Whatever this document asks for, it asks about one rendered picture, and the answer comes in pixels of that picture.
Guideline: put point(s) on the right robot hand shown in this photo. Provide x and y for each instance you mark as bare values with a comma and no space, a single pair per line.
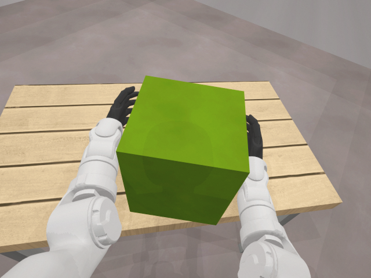
255,141

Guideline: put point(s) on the left robot forearm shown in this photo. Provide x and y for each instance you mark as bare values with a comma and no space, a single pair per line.
98,168

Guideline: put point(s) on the left robot hand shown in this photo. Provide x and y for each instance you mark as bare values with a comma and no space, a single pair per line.
119,110

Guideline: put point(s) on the right robot upper arm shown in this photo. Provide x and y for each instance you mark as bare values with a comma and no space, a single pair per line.
262,259

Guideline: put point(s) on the left robot upper arm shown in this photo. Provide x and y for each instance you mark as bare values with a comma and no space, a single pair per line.
79,235

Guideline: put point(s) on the table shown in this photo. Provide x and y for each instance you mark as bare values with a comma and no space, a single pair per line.
44,130

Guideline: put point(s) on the right robot forearm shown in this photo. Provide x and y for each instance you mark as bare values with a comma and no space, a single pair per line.
256,210

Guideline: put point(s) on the carton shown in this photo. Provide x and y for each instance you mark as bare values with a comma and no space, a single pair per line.
184,151

